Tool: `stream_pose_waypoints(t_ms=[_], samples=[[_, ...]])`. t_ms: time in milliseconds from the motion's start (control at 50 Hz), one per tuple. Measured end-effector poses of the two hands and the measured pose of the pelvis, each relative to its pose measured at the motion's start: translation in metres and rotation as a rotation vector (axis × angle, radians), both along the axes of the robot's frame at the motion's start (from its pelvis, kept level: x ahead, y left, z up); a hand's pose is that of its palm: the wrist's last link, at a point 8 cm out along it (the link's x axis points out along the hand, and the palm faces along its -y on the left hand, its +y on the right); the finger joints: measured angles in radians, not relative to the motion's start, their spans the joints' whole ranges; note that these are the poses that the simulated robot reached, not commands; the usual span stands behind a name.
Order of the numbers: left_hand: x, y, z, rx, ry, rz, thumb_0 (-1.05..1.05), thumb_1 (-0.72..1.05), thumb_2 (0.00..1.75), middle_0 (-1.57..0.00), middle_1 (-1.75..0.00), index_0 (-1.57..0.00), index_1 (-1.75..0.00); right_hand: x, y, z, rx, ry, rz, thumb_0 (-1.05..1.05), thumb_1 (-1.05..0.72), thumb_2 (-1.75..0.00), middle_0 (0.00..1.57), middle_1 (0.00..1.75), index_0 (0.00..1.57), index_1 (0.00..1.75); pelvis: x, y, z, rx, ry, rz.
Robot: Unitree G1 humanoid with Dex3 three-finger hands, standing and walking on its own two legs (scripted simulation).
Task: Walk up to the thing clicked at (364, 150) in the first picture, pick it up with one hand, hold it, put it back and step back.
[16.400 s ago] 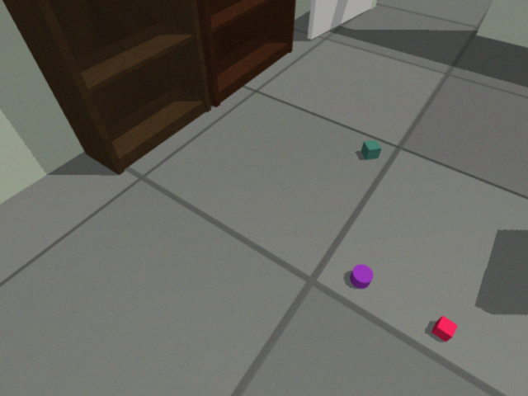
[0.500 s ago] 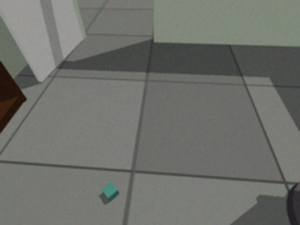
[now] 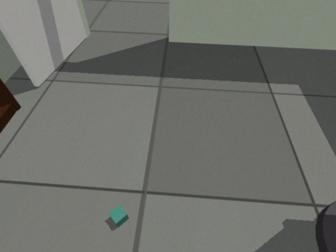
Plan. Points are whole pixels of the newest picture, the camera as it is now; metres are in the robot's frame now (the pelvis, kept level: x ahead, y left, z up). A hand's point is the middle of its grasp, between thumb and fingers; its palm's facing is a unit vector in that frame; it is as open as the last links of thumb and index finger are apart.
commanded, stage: stand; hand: left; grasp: from above
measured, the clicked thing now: (118, 215) +0.43 +0.27 -0.74
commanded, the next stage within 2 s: rise first in 1.40 s
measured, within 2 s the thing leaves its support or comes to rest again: neither
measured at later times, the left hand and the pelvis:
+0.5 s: hand out of the picture +0.07 +0.24 -0.16, palm faces -0.02 -0.94 -0.34, open 7.3 cm; pelvis +0.00 -0.01 +0.00, yaw +0 degrees
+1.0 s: hand out of the picture +0.07 +0.25 -0.15, palm faces -0.02 -0.94 -0.35, open 7.3 cm; pelvis +0.00 -0.01 +0.00, yaw +1 degrees
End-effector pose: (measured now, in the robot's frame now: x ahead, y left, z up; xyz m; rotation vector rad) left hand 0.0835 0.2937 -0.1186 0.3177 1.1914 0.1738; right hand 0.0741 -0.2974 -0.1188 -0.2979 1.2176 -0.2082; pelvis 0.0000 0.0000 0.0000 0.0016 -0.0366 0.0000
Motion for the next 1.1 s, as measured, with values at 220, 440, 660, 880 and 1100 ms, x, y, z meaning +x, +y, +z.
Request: stream_pose_waypoints(t_ms=[220, 440, 660, 880, 1100], samples=[[-0.001, 0.002, 0.005, 0.018, -0.007, 0.021, 0.0, 0.91, 0.9, -0.2, -0.3, -0.21, -0.3, 0.027, 0.002, 0.002, 0.013, -0.049, 0.027, 0.0, -0.9, -0.9, 0.21, 0.3, 0.2, 0.3, 0.004, -0.003, 0.001, -0.002, -0.006, 0.004], [-0.013, -0.004, 0.001, 0.01, 0.031, 0.029, 0.0, 0.91, 0.9, -0.2, -0.3, -0.21, -0.3, 0.012, -0.004, 0.0, 0.007, -0.001, 0.015, 0.0, -0.9, -0.9, 0.21, 0.3, 0.2, 0.3, 0.003, -0.007, 0.002, -0.004, -0.002, 0.007], [-0.012, -0.005, 0.001, 0.009, 0.021, 0.025, 0.0, 0.9, 0.9, -0.2, -0.3, -0.21, -0.3, -0.002, -0.008, 0.0, 0.002, 0.02, 0.002, 0.0, -0.9, -0.9, 0.21, 0.3, 0.2, 0.3, 0.002, -0.008, 0.002, -0.003, -0.008, 0.007], [-0.013, -0.003, 0.003, 0.016, 0.024, 0.024, 0.0, 0.9, 0.9, -0.2, -0.3, -0.21, -0.3, -0.009, -0.007, -0.002, 0.006, 0.035, 0.003, 0.0, -0.9, -0.9, 0.21, 0.3, 0.2, 0.3, 0.001, -0.008, 0.001, -0.003, -0.001, 0.01], [-0.015, -0.003, 0.001, 0.013, 0.055, 0.033, 0.0, 0.91, 0.9, -0.2, -0.3, -0.21, -0.3, -0.006, -0.007, -0.004, 0.001, 0.06, 0.009, 0.0, -0.9, -0.9, 0.21, 0.3, 0.2, 0.3, 0.008, -0.007, 0.002, -0.001, 0.008, 0.011]])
